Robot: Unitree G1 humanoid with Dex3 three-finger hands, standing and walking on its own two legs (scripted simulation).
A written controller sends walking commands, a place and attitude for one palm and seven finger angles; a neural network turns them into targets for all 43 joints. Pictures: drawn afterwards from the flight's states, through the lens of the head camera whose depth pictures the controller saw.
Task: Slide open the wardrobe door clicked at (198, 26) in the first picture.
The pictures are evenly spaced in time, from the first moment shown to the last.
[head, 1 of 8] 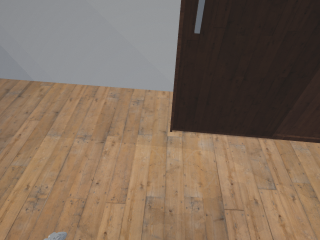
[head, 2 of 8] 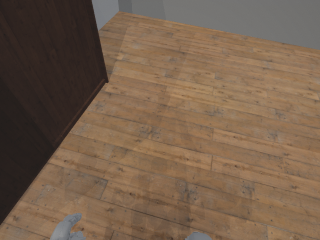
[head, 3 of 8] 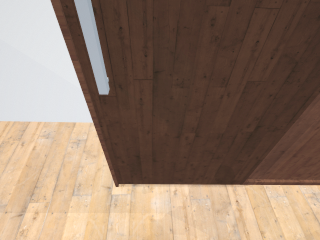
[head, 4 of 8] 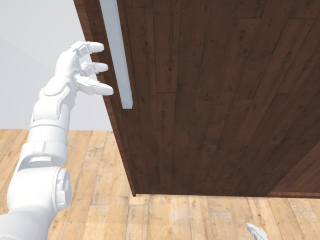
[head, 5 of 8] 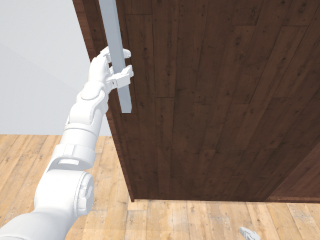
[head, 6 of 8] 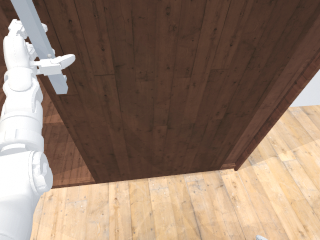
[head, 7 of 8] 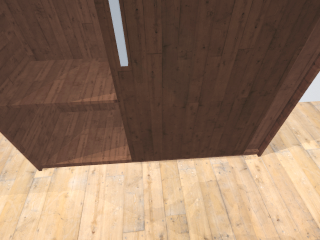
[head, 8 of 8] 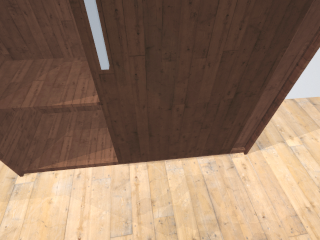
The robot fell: no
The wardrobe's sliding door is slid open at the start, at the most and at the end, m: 0.00 0.65 0.65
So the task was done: yes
